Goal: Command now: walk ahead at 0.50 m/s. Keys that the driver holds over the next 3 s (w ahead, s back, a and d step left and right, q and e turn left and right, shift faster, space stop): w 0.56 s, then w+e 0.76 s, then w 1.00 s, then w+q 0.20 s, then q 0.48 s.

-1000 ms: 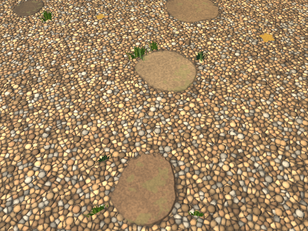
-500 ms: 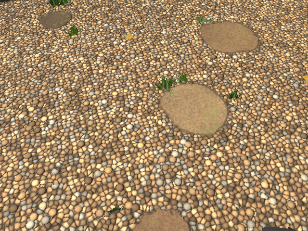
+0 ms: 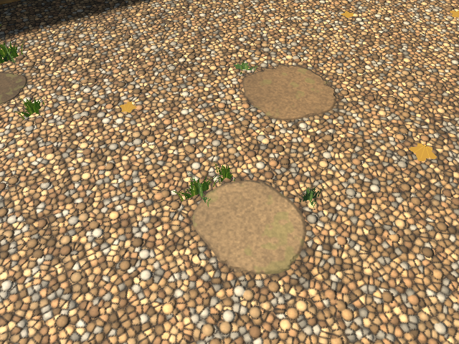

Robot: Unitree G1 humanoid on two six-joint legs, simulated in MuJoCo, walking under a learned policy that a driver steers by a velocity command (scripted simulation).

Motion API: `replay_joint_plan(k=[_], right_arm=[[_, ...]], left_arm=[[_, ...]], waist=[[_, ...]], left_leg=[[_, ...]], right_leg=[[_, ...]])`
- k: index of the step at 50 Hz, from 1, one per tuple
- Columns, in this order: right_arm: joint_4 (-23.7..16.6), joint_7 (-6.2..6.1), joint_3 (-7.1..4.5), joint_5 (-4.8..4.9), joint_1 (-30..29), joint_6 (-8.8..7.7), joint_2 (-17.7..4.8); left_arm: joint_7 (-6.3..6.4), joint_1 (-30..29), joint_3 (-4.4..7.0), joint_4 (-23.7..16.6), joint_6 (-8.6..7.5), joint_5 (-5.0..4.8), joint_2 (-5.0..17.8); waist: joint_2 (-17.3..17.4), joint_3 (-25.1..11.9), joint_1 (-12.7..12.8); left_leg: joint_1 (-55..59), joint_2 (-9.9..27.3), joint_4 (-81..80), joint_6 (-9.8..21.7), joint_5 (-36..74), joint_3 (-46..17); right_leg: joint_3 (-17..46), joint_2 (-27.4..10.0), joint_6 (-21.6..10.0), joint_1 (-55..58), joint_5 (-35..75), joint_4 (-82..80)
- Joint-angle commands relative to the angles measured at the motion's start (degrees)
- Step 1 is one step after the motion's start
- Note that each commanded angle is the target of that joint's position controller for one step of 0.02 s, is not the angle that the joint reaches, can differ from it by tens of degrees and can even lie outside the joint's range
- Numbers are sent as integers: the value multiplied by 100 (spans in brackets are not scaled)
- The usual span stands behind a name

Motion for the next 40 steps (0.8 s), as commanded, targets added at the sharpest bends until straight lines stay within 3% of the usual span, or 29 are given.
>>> replay_joint_plan(k=[1, 2, 3, 4, 5, 6, 7, 8, 9, 11, 13, 16, 20, 24, 26, 29, 30, 31, 32, 33, 34, 35, 36, 37, 38, 40], right_arm=[[-111, -54, -233, 31, 91, 52, -1027], [-143, -58, -243, 37, -46, 82, -1067], [-173, -58, -204, 34, -127, 114, -964], [-289, -62, -112, -40, -71, 123, -773], [-328, 6, 97, -80, 624, -1, -63], [-273, 41, 31, -2, 357, -150, -408], [-449, 68, -78, 161, -196, -239, -797], [-535, 38, -77, 180, -543, -265, -817], [-546, -4, -114, 100, -716, -242, -790], [-490, -30, -135, 52, -495, -89, -590], [-504, -42, -123, 29, -521, 10, -442], [-709, -48, -138, -47, -1106, 33, -469], [-895, 32, -81, -24, -1819, -11, -336], [-1097, 142, -12, 30, -2468, -42, -319], [-1206, 213, -4, 45, -2629, -76, -378], [-1159, 260, -104, 41, -2175, -130, -655], [-952, 238, -218, 18, -1457, -146, -836], [-660, 185, -362, -39, -374, -157, -1179], [-526, 131, -501, -146, 377, -128, -1743], [-506, 143, -391, -82, 471, -105, -1450], [-549, 132, -272, -40, 69, -124, -1086], [-653, 113, -203, -51, -372, -138, -861], [-682, 127, -148, -97, -776, -164, -674], [-692, 137, -92, -144, -1031, -204, -478], [-662, 146, -78, -182, -1141, -214, -413], [-590, 119, -109, -184, -1108, -248, -493]], left_arm=[[-81, -385, 106, -451, -129, -24, 570], [-81, 9, 176, -359, -143, -14, 706], [-58, 869, 309, -82, -145, 9, 928], [-11, 1942, 444, 180, -142, 73, 1330], [-10, 2478, 553, 334, -100, 73, 1810], [-22, 2474, 386, 306, -102, 37, 1311], [-7, 1978, 299, 228, -125, 21, 1051], [1, 1482, 241, 93, -137, 53, 896], [-15, 1142, 189, 48, -150, 117, 723], [-39, 952, 122, 67, -185, 179, 509], [-1, 1101, 151, 146, -210, 139, 652], [111, 1402, 194, 251, -199, 126, 846], [180, 1694, 181, 345, -155, 70, 856], [195, 2125, 203, 546, -83, 20, 904], [210, 2215, 234, 622, -19, 2, 946], [232, 2053, 287, 611, 64, -20, 1056], [229, 1927, 263, 577, 94, -32, 1005], [224, 1898, 179, 485, 104, 12, 811], [197, 2431, 22, 359, 33, 73, 253], [173, 2475, -14, 421, -95, -1, 220], [157, 2044, 148, 338, -165, -167, 767], [170, 1660, 164, 228, -183, -210, 824], [210, 1475, 190, 200, -153, -173, 767], [242, 1525, 244, 238, -66, -131, 715], [237, 1691, 243, 280, 31, -124, 562], [231, 1711, 236, 252, 164, -121, 360]], waist=[[667, 329, 244], [737, 84, 496], [657, -419, 902], [191, -1249, 1235], [-1264, -1994, 952], [-1088, -2152, 1098], [-818, -1343, 1033], [-388, -835, 879], [-132, -458, 716], [-329, -295, 398], [-273, -149, 329], [-86, 60, 429], [-139, 217, 623], [-120, 431, 842], [-147, 487, 829], [-301, 200, 459], [-271, -201, 60], [-62, -956, -349], [1126, -1842, -246], [1790, -2355, -272], [1329, -1561, -257], [1041, -944, -134], [738, -521, 50], [811, -281, 245], [905, -189, 389], [797, -34, 487]], left_leg=[[120, 1815, 132, 825, 2569, -724], [123, 1738, 597, 739, 3497, -624], [-91, 1447, 1582, 598, 4184, -396], [-1122, 1109, 3220, 399, 3192, -131], [-3533, 22, 5443, -38, 101, -64], [-4237, 25, 6205, 59, -1606, -956], [-4723, 352, 6466, 176, -1276, -961], [-4636, 678, 6259, 220, -723, -783], [-4393, 880, 5894, 217, -321, -716], [-3742, 1098, 5425, 204, 54, -761], [-3747, 1158, 5020, 117, 256, -695], [-4260, 1181, 4099, -65, 1079, -673], [-4083, 972, 2768, -118, 2165, -460], [-4063, 801, 2046, -72, 2219, -347], [-4122, 772, 1831, 43, 1916, -388], [-3225, 521, 1613, 276, 1313, -235], [-2220, 333, 1480, 394, 1334, -90], [-526, 671, 1714, 620, 1456, -432], [1740, 2176, 1533, 1314, 798, -2679], [2093, 2712, 621, 1647, 91, -4428], [1455, 2525, 513, 1354, -309, -3746], [632, 2342, 398, 1111, -193, -2894], [-207, 2129, 139, 973, 28, -2309], [-762, 1920, -76, 849, 338, -1791], [-1118, 1828, -245, 804, 515, -1447], [-1372, 1775, -467, 852, 984, -930]], right_leg=[[-46, 99, -204, 114, -528, -231], [-212, 279, -306, 742, -664, -308], [-365, 466, -455, 1901, -599, -379], [461, -268, -779, 3660, -448, -161], [3174, -1611, -1733, 5736, -1548, -703], [4110, -1685, -1686, 5819, -2141, -1372], [3304, -1512, -1400, 5162, -2179, -1431], [2585, -1316, -1247, 4300, -1734, -1551], [2069, -1126, -1177, 3489, -1280, -1739], [1501, -858, -1097, 2690, -917, -2071], [1194, -817, -1179, 2446, -680, -2318], [926, -824, -1204, 2604, -325, -2501], [382, -575, -992, 2699, -216, -2555], [284, -741, -969, 3235, -274, -2417], [325, -937, -924, 3641, -79, -2197], [356, -1029, -756, 3885, 1308, -1508], [225, -801, -640, 3723, 2096, -710], [36, -468, -464, 2907, 1672, 631], [-307, 392, -53, 687, -639, 2890], [442, 792, -13, -236, -3573, 4020], [753, 434, -102, -763, -3372, 4518], [575, 108, -179, -850, -2869, 4451], [507, -115, -192, -619, -2394, 4104], [554, -289, -205, -301, -2078, 3794], [578, -352, -205, 4, -1887, 3668], [571, -391, -171, 16, -1622, 3481]])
